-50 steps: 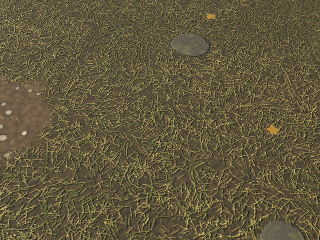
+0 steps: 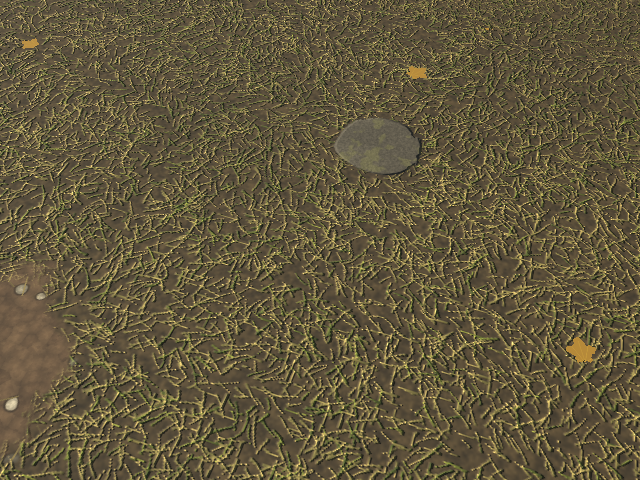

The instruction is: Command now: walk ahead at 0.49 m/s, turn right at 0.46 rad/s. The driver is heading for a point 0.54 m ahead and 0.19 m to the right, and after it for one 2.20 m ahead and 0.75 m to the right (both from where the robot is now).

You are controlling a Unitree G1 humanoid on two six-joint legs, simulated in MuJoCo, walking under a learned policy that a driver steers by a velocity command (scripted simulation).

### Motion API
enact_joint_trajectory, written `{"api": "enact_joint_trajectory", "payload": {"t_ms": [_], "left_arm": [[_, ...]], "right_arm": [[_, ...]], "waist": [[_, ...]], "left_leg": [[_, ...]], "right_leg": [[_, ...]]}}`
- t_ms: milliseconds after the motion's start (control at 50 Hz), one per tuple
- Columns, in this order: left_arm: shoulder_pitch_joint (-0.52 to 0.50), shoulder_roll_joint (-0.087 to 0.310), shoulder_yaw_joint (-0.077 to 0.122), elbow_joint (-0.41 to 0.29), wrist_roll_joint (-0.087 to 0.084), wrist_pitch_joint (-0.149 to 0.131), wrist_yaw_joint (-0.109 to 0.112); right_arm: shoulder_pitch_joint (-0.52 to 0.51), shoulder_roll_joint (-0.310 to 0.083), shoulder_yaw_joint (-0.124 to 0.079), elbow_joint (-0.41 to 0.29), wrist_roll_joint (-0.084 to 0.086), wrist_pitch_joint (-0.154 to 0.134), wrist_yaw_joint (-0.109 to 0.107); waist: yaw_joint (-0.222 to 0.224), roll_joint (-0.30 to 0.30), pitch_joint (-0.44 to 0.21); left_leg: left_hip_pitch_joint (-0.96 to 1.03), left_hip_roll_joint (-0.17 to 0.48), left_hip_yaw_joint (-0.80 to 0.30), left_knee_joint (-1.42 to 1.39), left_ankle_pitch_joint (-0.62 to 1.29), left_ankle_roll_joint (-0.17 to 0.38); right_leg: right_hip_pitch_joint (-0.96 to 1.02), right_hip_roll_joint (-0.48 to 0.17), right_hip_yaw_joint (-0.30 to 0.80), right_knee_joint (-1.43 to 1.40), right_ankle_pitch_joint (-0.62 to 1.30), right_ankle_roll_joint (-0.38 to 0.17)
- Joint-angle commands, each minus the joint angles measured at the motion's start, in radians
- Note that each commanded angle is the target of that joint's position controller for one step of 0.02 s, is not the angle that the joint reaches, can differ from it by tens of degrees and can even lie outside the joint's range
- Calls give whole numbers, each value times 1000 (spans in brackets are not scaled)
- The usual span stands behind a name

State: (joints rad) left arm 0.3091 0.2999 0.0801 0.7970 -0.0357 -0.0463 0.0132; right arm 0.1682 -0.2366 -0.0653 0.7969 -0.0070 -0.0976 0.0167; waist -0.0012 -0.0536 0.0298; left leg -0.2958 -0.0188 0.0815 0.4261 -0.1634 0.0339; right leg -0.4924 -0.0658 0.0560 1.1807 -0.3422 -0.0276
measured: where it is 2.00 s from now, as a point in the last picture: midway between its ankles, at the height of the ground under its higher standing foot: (498, 281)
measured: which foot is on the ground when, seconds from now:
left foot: down 0.00-0.36, up 0.38-0.82, down 0.84-1.00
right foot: up 0.00-0.34, down 0.36-0.86, up 0.88-1.00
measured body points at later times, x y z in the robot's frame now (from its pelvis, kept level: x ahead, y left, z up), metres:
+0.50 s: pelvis +0.26 -0.09 -0.01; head +0.30 -0.11 +0.44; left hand +0.46 +0.14 -0.11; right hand +0.29 -0.39 -0.12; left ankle +0.23 +0.09 -0.64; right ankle +0.29 -0.17 -0.74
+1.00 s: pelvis +0.54 -0.14 +0.00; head +0.57 -0.14 +0.45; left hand +0.79 +0.04 -0.11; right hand +0.50 -0.44 -0.10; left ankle +0.63 -0.07 -0.74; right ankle +0.42 -0.22 -0.65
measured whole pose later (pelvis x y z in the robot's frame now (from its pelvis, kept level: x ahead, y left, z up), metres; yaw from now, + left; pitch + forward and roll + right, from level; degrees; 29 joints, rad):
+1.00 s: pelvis +0.54 -0.14 +0.00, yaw -34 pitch +1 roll +1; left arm 0.30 0.31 0.07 0.70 -0.03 -0.03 0.01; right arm 0.20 -0.27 -0.06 0.78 -0.01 -0.10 0.02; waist -0.01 -0.05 0.02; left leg -0.29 -0.03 0.03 0.45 -0.18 0.03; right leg -0.48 0.00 0.08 1.18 -0.37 -0.02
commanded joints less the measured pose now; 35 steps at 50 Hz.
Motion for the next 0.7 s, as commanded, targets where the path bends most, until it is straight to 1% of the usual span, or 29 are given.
{"api": "enact_joint_trajectory", "payload": {"t_ms": [20, 40, 80, 120, 160, 200, 220, 260, 280, 300, 320, 340, 360, 380, 400, 420, 440, 460, 480, 500, 520, 540, 580, 620, 640, 660, 700], "left_arm": [[17, 41, 15, -78, 1, 14, 1], [-3, 39, 15, -89, 4, 21, 3], [-41, 39, 12, -104, 10, 23, -1], [-89, 34, 6, -115, 11, 17, -15], [-167, 21, -4, -137, 12, 10, -31], [-235, 18, -10, -163, 11, 9, -44], [-260, 23, -10, -177, 10, 10, -50], [-296, 34, -9, -201, 12, 13, -60], [-298, 44, -6, -210, 14, 14, -64], [-281, 60, 2, -215, 16, 16, -66], [-225, 84, 15, -208, 16, 19, -66], [-81, 120, 40, -172, 12, 22, -62], [111, 195, 79, -116, 7, 29, -46], [130, 334, 105, -109, -4, 28, -33], [146, 280, 79, -153, 5, 8, -41], [118, 208, 56, -143, 18, -9, -48], [71, 181, 47, -144, 18, -19, -48], [-4, 147, 37, -154, 17, -21, -45], [-56, 123, 26, -174, 29, -23, -39], [-78, 116, 22, -186, 33, -22, -35], [-82, 120, 23, -188, 31, -24, -30], [-74, 130, 25, -186, 27, -26, -24], [-46, 153, 33, -175, 22, -26, -10], [-22, 159, 36, -165, 18, -21, -1], [-10, 161, 36, -160, 16, -19, 2], [4, 165, 38, -154, 16, -17, 3], [37, 168, 40, -137, 11, -14, 3]], "right_arm": [[-12, -102, -27, -21, 1, -26, -6], [-12, -117, -32, -11, 0, -30, -8], [0, -141, -39, 5, -4, -30, -13], [1, -157, -42, 13, -1, -26, -18], [22, -179, -45, 23, 5, -19, -23], [62, -200, -49, 38, 12, -10, -24], [80, -209, -52, 45, 17, -4, -22], [105, -226, -57, 59, 27, 10, -20], [109, -238, -62, 61, 33, 19, -20], [105, -255, -66, 60, 38, 26, -21], [96, -271, -70, 56, 43, 34, -24], [78, -268, -68, 52, 45, 44, -26], [92, -235, -53, 41, 30, 44, -31], [165, -100, -8, -23, -14, 25, -21], [105, -129, -1, -35, 12, -18, -9], [-10, -203, -21, -66, 54, -40, 0], [-33, -187, -14, -75, 53, -51, -3], [-29, -183, -15, -63, 26, -52, -13], [-12, -193, -22, -55, 12, -43, -16], [0, -194, -24, -56, 7, -30, -13], [9, -181, -24, -56, 1, -19, -12], [3, -166, -20, -59, -4, -10, -13], [-62, -141, -10, -82, -9, -1, -15], [-138, -119, 2, -102, -7, -1, -11], [-173, -113, 6, -112, -3, -3, -7], [-202, -112, 8, -121, 2, -5, -3], [-240, -126, 6, -140, 13, -11, 4]], "waist": [[8, 150, -22], [12, 132, -6], [8, 113, 7], [-5, 105, 16], [-33, 93, 34], [-60, 82, 53], [-69, 83, 62], [-73, 87, 77], [-66, 93, 76], [-47, 108, 52], [-8, 128, 5], [80, 123, -74], [160, 66, -176], [75, -232, -241], [108, -157, -417], [136, -72, -295], [103, -28, -206], [56, 34, -142], [17, 18, -119], [-4, 12, -107], [-13, 14, -102], [-17, 21, -91], [-2, 23, -56], [27, 3, -33], [41, -10, -25], [54, -18, -18], [69, -28, -10]], "left_leg": [[117, 292, -239, -299, 13, 167], [109, 295, -203, -314, 44, 171], [127, 294, -134, -326, 86, 172], [143, 272, -51, -326, 123, 154], [157, 265, 9, -322, 136, 141], [205, 280, 39, -315, 131, 132], [244, 290, 49, -306, 132, 125], [319, 312, 67, -269, 168, 111], [351, 320, 80, -232, 248, 102], [373, 322, 96, -169, 412, 93], [383, 316, 116, -61, 601, 80], [347, 284, 152, 136, 728, 56], [163, 240, 167, 412, 616, 12], [-323, 69, 140, 815, -194, -67], [-462, -13, -130, 970, -437, -62], [-557, 39, -167, 981, -348, -33], [-546, 81, -163, 908, -264, -13], [-480, 118, -165, 815, -204, -15], [-396, 142, -173, 750, -162, -20], [-348, 145, -172, 712, -144, -30], [-328, 140, -162, 669, -129, -46], [-318, 133, -150, 623, -107, -62], [-326, 113, -139, 483, -6, -92], [-287, 82, -136, 313, 138, -102], [-259, 65, -134, 241, 197, -104], [-232, 50, -131, 188, 238, -104], [-200, 35, -144, 134, 268, -98]], "right_leg": [[-152, -87, 61, -18, 68, 7], [-172, -88, 64, -49, 100, 14], [-206, -88, 68, -135, 196, 25], [-193, -80, 42, -258, 312, 27], [-165, -69, -4, -375, 386, 22], [-161, -61, -37, -454, 389, 10], [-169, -58, -45, -483, 376, 2], [-181, -46, -68, -526, 310, -24], [-170, -30, -89, -542, 259, -40], [-121, 0, -118, -545, 200, -59], [-30, 41, -151, -547, 148, -82], [160, 97, -183, -594, 162, -112], [469, 107, -122, -606, 198, -152], [823, -165, 419, -686, 60, -326], [918, -277, 799, -881, -102, -410], [855, -259, 676, -914, -34, -344], [727, -220, 550, -899, 62, -310], [583, -180, 441, -896, 174, -279], [472, -151, 373, -912, 273, -266], [413, -132, 347, -934, 316, -265], [377, -121, 319, -945, 367, -269], [340, -110, 286, -953, 406, -272], [294, -84, 235, -965, 420, -261], [259, -44, 195, -961, 351, -226], [243, -32, 188, -958, 309, -211], [232, -29, 192, -955, 276, -199], [242, -46, 231, -934, 228, -189]]}}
